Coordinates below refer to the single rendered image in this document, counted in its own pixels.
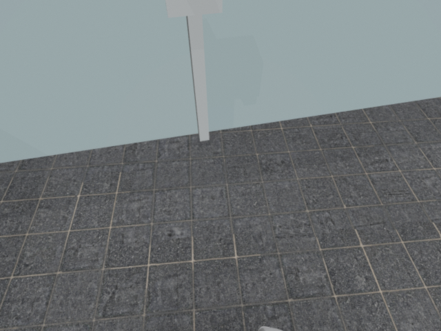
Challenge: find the panel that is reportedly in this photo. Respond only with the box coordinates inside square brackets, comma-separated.
[165, 0, 223, 141]

